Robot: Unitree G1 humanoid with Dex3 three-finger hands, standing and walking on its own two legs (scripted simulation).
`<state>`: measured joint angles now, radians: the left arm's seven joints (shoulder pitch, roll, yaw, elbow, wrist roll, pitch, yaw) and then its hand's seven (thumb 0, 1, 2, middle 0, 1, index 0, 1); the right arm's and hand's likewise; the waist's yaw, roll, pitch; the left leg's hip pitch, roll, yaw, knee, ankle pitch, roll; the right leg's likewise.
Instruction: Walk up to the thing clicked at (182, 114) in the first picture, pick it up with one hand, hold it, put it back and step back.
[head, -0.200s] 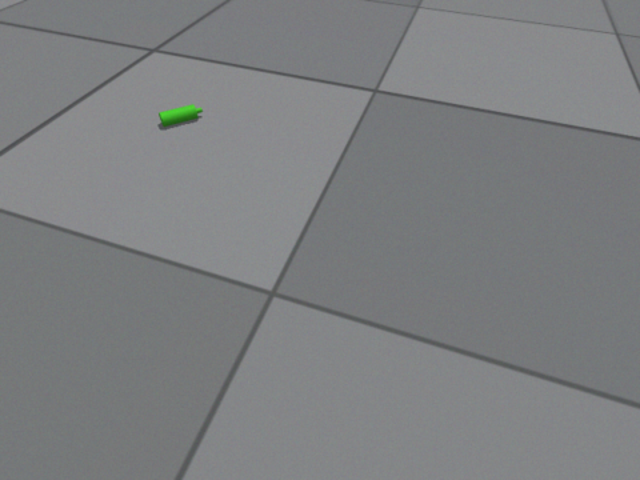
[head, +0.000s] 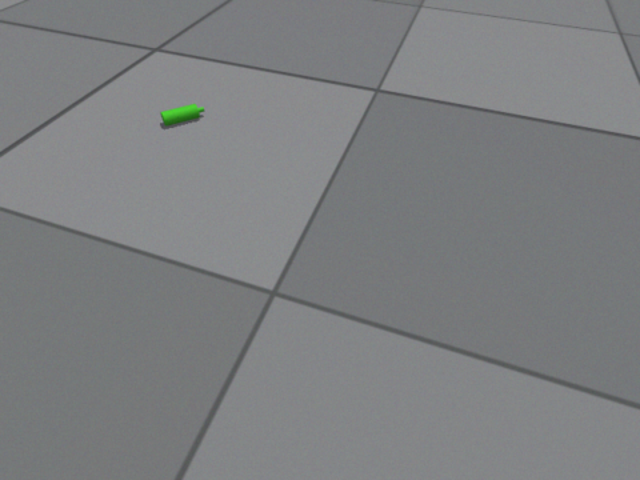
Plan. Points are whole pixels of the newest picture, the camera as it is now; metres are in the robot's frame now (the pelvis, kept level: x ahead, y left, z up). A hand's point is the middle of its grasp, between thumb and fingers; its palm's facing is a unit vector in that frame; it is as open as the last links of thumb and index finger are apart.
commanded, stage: stand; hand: left
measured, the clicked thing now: (183, 114) +2.12 +0.68 -0.74
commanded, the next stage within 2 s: walk up in 0.92 s
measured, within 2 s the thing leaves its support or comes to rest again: neither
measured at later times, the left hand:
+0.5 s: hand out of the picture +0.08 +0.25 -0.16, palm faces -0.02 -0.94 -0.33, open 7.4 cm
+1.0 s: hand out of the picture +0.09 +0.26 -0.15, palm faces +0.04 -0.95 -0.31, open 7.4 cm
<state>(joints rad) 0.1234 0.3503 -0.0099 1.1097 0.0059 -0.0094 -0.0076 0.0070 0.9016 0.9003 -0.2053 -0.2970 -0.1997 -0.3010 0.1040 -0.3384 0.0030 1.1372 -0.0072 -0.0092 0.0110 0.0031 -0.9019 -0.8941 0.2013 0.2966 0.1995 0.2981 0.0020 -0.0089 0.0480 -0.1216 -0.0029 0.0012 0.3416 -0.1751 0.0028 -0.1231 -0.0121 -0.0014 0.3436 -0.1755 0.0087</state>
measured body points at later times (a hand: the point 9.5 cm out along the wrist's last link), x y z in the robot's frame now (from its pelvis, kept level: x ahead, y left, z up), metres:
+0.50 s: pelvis +0.01 +0.00 +0.00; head +0.01 +0.00 +0.45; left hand +0.08 +0.29 -0.13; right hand +0.08 -0.30 -0.13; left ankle +0.01 +0.12 -0.75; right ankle +0.01 -0.12 -0.75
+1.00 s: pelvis +0.02 +0.00 +0.00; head +0.02 +0.00 +0.45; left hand +0.09 +0.30 -0.13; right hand +0.09 -0.31 -0.13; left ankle +0.00 +0.11 -0.73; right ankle +0.01 -0.12 -0.74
